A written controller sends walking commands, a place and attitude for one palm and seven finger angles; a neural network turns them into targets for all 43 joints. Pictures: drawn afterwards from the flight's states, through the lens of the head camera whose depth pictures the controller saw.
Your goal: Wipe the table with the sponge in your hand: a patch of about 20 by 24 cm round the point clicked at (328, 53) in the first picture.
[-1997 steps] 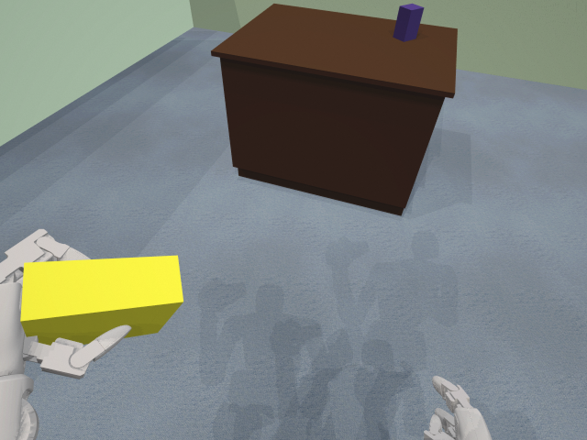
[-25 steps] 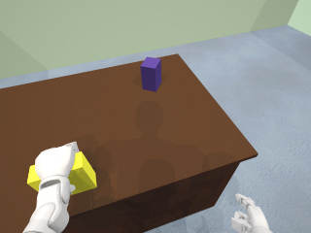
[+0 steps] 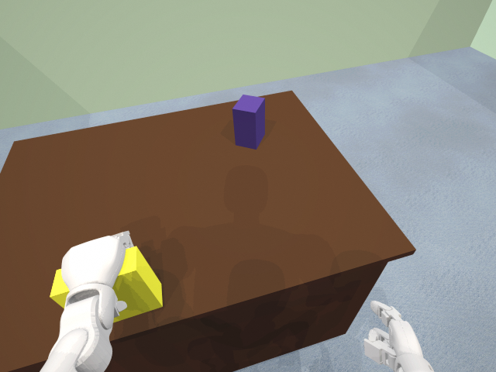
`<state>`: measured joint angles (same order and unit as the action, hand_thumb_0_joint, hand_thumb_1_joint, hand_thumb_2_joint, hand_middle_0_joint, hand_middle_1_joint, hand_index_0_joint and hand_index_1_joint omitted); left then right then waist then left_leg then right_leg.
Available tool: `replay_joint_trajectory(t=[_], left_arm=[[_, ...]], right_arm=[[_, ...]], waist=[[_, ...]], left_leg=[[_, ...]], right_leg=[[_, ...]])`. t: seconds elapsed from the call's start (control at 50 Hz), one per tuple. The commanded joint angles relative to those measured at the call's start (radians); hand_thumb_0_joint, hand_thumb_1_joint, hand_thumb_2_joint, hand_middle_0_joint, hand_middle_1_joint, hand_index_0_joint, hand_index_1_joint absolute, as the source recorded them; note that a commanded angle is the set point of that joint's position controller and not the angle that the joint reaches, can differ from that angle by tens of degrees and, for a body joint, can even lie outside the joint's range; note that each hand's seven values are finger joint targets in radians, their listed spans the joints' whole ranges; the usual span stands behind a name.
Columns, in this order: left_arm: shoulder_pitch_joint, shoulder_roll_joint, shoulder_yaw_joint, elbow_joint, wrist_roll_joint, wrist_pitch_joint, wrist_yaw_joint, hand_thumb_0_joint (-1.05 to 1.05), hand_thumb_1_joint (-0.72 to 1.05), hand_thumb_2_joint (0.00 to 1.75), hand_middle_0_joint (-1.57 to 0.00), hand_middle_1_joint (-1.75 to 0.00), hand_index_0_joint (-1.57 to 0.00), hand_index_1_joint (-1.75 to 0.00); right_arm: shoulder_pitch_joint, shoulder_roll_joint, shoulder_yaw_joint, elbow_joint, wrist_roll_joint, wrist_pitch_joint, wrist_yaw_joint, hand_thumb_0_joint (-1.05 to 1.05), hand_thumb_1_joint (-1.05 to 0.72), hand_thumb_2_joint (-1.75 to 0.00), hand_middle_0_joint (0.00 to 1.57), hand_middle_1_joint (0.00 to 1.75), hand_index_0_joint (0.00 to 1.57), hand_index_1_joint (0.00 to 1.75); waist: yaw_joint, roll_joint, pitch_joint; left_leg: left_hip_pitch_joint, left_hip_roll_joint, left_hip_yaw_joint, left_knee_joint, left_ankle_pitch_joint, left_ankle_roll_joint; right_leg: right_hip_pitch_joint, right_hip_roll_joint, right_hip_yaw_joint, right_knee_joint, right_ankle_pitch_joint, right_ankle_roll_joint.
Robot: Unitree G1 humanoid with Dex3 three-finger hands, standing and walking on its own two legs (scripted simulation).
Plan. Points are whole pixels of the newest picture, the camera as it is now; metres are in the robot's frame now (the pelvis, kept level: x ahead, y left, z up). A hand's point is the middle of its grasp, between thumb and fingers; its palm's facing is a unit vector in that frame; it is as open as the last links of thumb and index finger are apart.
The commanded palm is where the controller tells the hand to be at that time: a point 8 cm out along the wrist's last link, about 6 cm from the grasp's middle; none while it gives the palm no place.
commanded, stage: lift the sponge slowly off the table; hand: left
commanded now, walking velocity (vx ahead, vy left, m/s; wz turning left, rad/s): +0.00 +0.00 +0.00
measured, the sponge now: (118, 295) +0.23 +0.28 -0.03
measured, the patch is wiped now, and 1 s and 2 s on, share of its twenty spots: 1.00 1.00 1.00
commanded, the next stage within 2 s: bring the sponge back beside the body in 1.56 s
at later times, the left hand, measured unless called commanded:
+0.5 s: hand (110, 270) +0.24 +0.27 +0.05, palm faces -0.01 -0.11 -0.99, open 9.5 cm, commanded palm +0.21 +0.27 +0.11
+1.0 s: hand (101, 254) +0.25 +0.27 +0.08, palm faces +0.02 -0.11 -0.99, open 9.5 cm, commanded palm +0.22 +0.27 +0.15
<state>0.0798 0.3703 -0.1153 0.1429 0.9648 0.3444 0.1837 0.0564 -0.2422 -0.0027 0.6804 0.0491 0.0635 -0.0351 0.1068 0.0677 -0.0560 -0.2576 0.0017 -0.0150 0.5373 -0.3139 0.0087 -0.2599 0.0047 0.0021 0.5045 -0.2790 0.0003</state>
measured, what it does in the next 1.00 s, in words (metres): stands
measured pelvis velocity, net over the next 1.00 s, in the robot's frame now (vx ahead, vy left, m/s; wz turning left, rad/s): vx -0.01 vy -0.01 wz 0.00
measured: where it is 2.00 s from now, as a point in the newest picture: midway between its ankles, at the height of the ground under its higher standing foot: outside the picture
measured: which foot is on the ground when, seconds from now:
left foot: down 0.00-1.00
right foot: down 0.00-1.00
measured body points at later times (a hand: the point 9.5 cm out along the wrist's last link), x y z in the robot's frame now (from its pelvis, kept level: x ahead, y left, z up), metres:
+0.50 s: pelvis -0.01 -0.01 +0.01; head -0.02 -0.04 +0.46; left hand +0.23 +0.27 +0.10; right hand +0.22 -0.22 -0.08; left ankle -0.02 +0.11 -0.74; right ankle -0.01 -0.13 -0.74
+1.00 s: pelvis -0.01 -0.01 +0.01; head -0.02 -0.04 +0.46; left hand +0.24 +0.27 +0.13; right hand +0.23 -0.22 -0.08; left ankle -0.02 +0.11 -0.74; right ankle -0.01 -0.13 -0.74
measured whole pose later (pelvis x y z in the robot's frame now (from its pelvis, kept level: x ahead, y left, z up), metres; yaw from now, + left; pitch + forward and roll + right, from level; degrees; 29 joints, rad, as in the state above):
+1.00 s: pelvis -0.01 -0.01 +0.01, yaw +0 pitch -2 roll +0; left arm 0.01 0.44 -0.09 0.03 0.93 0.35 0.06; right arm 0.02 -0.26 0.01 0.70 0.05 0.05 -0.05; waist 0.12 0.09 0.00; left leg -0.12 0.01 -0.02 0.40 -0.24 -0.01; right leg -0.12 0.01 0.00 0.37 -0.21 -0.01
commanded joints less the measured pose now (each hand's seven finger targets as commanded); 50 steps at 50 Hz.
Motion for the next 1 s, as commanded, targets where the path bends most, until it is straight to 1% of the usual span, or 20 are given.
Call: replay_joint_trajectory(t=[0.0, 0.04, 0.06, 0.14, 0.18, 0.28, 0.34, 0.4, 0.44, 0.46, 0.5, 0.54, 0.58, 0.64, 0.68, 0.78, 0.84, 0.88, 0.94, 0.98], left_arm=[[-0.192, 0.19, 0.112, -0.195, 0.019, -0.01, 0.026, 0.0, 0.1, 1.3, -1.2, -1.6, -1.2, -1.6], [-0.209, 0.248, 0.161, -0.211, 0.025, -0.011, 0.026, 0.0, 0.1, 1.3, -1.2, -1.6, -1.2, -1.6], [-0.223, 0.2, 0.112, -0.234, 0.023, -0.015, 0.023, 0.0, 0.1, 1.3, -1.2, -1.6, -1.2, -1.6], [-0.259, 0.234, 0.137, -0.273, 0.029, -0.03, 0.022, 0.0, 0.1, 1.3, -1.2, -1.6, -1.2, -1.6], [-0.264, 0.191, 0.095, -0.276, 0.027, -0.04, 0.019, 0.0, 0.1, 1.3, -1.2, -1.6, -1.2, -1.6], [-0.256, 0.187, 0.094, -0.265, 0.024, -0.033, 0.015, 0.0, 0.1, 1.3, -1.2, -1.6, -1.2, -1.6], [-0.288, 0.237, 0.136, -0.248, 0.02, -0.012, 0.009, 0.0, 0.1, 1.3, -1.2, -1.6, -1.2, -1.6], [-0.31, 0.214, 0.111, -0.238, 0.03, 0.007, 0.001, 0.0, 0.1, 1.3, -1.2, -1.6, -1.2, -1.6], [-0.296, 0.26, 0.151, -0.265, 0.02, 0.01, -0.003, 0.0, 0.1, 1.3, -1.2, -1.6, -1.2, -1.6], [-0.31, 0.244, 0.133, -0.258, 0.021, 0.016, -0.011, 0.0, 0.1, 1.3, -1.2, -1.6, -1.2, -1.6], [-0.303, 0.249, 0.137, -0.228, 0.018, 0.023, -0.023, 0.0, 0.1, 1.3, -1.2, -1.6, -1.2, -1.6], [-0.322, 0.27, 0.15, -0.257, 0.012, 0.021, -0.035, 0.0, 0.1, 1.3, -1.2, -1.6, -1.2, -1.6], [-0.324, 0.232, 0.109, -0.257, 0.007, 0.019, -0.05, 0.0, 0.1, 1.3, -1.2, -1.6, -1.2, -1.6], [-0.34, 0.287, 0.153, -0.259, 0.002, 0.011, -0.068, 0.0, 0.1, 1.3, -1.2, -1.6, -1.2, -1.6], [-0.375, 0.267, 0.129, -0.256, 0.004, -0.001, -0.076, 0.0, 0.1, 1.3, -1.2, -1.6, -1.2, -1.6], [-0.346, 0.264, 0.137, -0.322, 0.006, -0.032, -0.078, 0.0, 0.1, 1.3, -1.2, -1.6, -1.2, -1.6], [-0.325, 0.325, 0.2, -0.322, -0.001, -0.023, -0.075, 0.0, 0.1, 1.3, -1.2, -1.6, -1.2, -1.6], [-0.337, 0.272, 0.151, -0.317, 0.003, -0.008, -0.076, 0.0, 0.1, 1.3, -1.2, -1.6, -1.2, -1.6], [-0.33, 0.316, 0.189, -0.331, -0.004, 0.019, -0.083, 0.0, 0.1, 1.3, -1.2, -1.6, -1.2, -1.6], [-0.348, 0.273, 0.139, -0.342, -0.006, 0.034, -0.092, 0.0, 0.1, 1.3, -1.2, -1.6, -1.2, -1.6]], right_arm=[[-0.175, -0.118, -0.036, -0.156, -0.006, -0.057, -0.012, 0.0, -0.9, -0.9, 0.2, 0.3, 0.2, 0.3], [-0.182, -0.125, -0.034, -0.15, -0.009, -0.053, -0.015, 0.0, -0.9, -0.9, 0.2, 0.3, 0.2, 0.3], [-0.182, -0.115, -0.034, -0.16, -0.007, -0.057, -0.016, 0.0, -0.9, -0.9, 0.2, 0.3, 0.2, 0.3], [-0.185, -0.117, -0.035, -0.153, -0.012, -0.068, -0.019, 0.0, -0.9, -0.9, 0.2, 0.3, 0.2, 0.3], [-0.19, -0.108, -0.036, -0.153, -0.009, -0.075, -0.02, 0.0, -0.9, -0.9, 0.2, 0.3, 0.2, 0.3], [-0.198, -0.108, -0.034, -0.149, -0.007, -0.079, -0.018, 0.0, -0.9, -0.9, 0.2, 0.3, 0.2, 0.3], [-0.211, -0.119, -0.028, -0.143, -0.005, -0.07, -0.021, 0.0, -0.9, -0.9, 0.2, 0.3, 0.2, 0.3], [-0.229, -0.115, -0.023, -0.144, -0.002, -0.068, -0.021, 0.0, -0.9, -0.9, 0.2, 0.3, 0.2, 0.3], [-0.234, -0.119, -0.023, -0.151, -0.003, -0.067, -0.021, 0.0, -0.9, -0.9, 0.2, 0.3, 0.2, 0.3], [-0.237, -0.117, -0.019, -0.151, -0.001, -0.066, -0.023, 0.0, -0.9, -0.9, 0.2, 0.3, 0.2, 0.3], [-0.235, -0.119, -0.018, -0.143, 0.0, -0.064, -0.023, 0.0, -0.9, -0.9, 0.2, 0.3, 0.2, 0.3], [-0.239, -0.121, -0.018, -0.148, 0.0, -0.063, -0.024, 0.0, -0.9, -0.9, 0.2, 0.3, 0.2, 0.3], [-0.239, -0.116, -0.015, -0.155, 0.004, -0.067, -0.024, 0.0, -0.9, -0.9, 0.2, 0.3, 0.2, 0.3], [-0.238, -0.125, -0.015, -0.149, 0.0, -0.066, -0.028, 0.0, -0.9, -0.9, 0.2, 0.3, 0.2, 0.3], [-0.236, -0.119, -0.013, -0.149, 0.002, -0.071, -0.031, 0.0, -0.9, -0.9, 0.2, 0.3, 0.2, 0.3], [-0.231, -0.113, -0.019, -0.157, -0.002, -0.083, -0.028, 0.0, -0.9, -0.9, 0.2, 0.3, 0.2, 0.3], [-0.23, -0.128, -0.018, -0.151, -0.005, -0.074, -0.026, 0.0, -0.9, -0.9, 0.2, 0.3, 0.2, 0.3], [-0.243, -0.118, -0.015, -0.153, -0.001, -0.072, -0.025, 0.0, -0.9, -0.9, 0.2, 0.3, 0.2, 0.3], [-0.255, -0.132, -0.014, -0.152, 0.0, -0.066, -0.021, 0.0, -0.9, -0.9, 0.2, 0.3, 0.2, 0.3], [-0.264, -0.121, -0.009, -0.161, 0.004, -0.068, -0.02, 0.0, -0.9, -0.9, 0.2, 0.3, 0.2, 0.3]], waist=[[-0.007, -0.053, -0.188], [0.002, -0.029, -0.176], [-0.007, -0.011, -0.179], [-0.001, 0.024, -0.206], [-0.009, 0.017, -0.196], [-0.004, -0.014, -0.169], [0.004, -0.031, -0.161], [0.011, -0.026, -0.159], [0.02, -0.007, -0.174], [0.018, 0.001, -0.178], [0.013, -0.028, -0.156], [0.008, -0.006, -0.153], [0.003, -0.018, -0.149], [0.004, -0.022, -0.141], [-0.003, -0.013, -0.136], [0.011, 0.008, -0.186], [0.014, 0.002, -0.174], [0.008, -0.018, -0.146], [0.015, -0.01, -0.155], [0.01, -0.006, -0.158]], left_leg=[[0.088, -0.029, -0.02, -0.064, 0.327, 0.031], [0.091, -0.032, -0.028, -0.076, 0.323, 0.029], [0.094, -0.033, -0.016, -0.075, 0.312, 0.034], [0.129, -0.031, -0.028, -0.086, 0.333, 0.03], [0.139, -0.031, -0.023, -0.084, 0.334, 0.034], [0.136, -0.026, -0.029, -0.107, 0.313, 0.031], [0.13, -0.029, -0.028, -0.129, 0.281, 0.028], [0.138, -0.033, -0.022, -0.138, 0.28, 0.029], [0.144, -0.034, -0.027, -0.147, 0.289, 0.028], [0.147, -0.037, -0.022, -0.144, 0.291, 0.032], [0.144, -0.037, -0.02, -0.146, 0.279, 0.031], [0.151, -0.037, -0.02, -0.154, 0.274, 0.031], [0.153, -0.037, -0.017, -0.152, 0.276, 0.035], [0.161, -0.037, -0.024, -0.159, 0.268, 0.035], [0.163, -0.039, -0.018, -0.158, 0.262, 0.038], [0.197, -0.038, -0.02, -0.151, 0.336, 0.038], [0.187, -0.034, -0.027, -0.165, 0.336, 0.032], [0.183, -0.032, -0.019, -0.164, 0.337, 0.033], [0.186, -0.031, -0.027, -0.174, 0.344, 0.029], [0.189, -0.03, -0.022, -0.177, 0.351, 0.032]], right_leg=[[0.093, 0.033, 0.019, -0.056, 0.338, -0.072], [0.101, 0.036, 0.036, -0.07, 0.323, -0.077], [0.102, 0.031, 0.02, -0.068, 0.311, -0.071], [0.111, 0.039, 0.03, -0.079, 0.299, -0.079], [0.102, 0.037, 0.022, -0.084, 0.295, -0.076], [0.103, 0.039, 0.018, -0.101, 0.252, -0.076], [0.124, 0.038, 0.036, -0.125, 0.22, -0.076], [0.131, 0.034, 0.021, -0.134, 0.212, -0.074], [0.161, 0.036, 0.038, -0.136, 0.222, -0.077], [0.165, 0.033, 0.025, -0.137, 0.231, -0.074], [0.157, 0.033, 0.029, -0.15, 0.222, -0.071], [0.163, 0.034, 0.046, -0.156, 0.211, -0.074], [0.16, 0.032, 0.033, -0.155, 0.215, -0.07], [0.164, 0.033, 0.05, -0.172, 0.201, -0.071], [0.154, 0.031, 0.036, -0.172, 0.193, -0.068], [0.192, 0.031, 0.034, -0.159, 0.278, -0.074], [0.206, 0.032, 0.052, -0.167, 0.29, -0.076], [0.188, 0.027, 0.04, -0.169, 0.286, -0.071], [0.205, 0.029, 0.05, -0.172, 0.285, -0.075], [0.207, 0.024, 0.035, -0.169, 0.292, -0.071]])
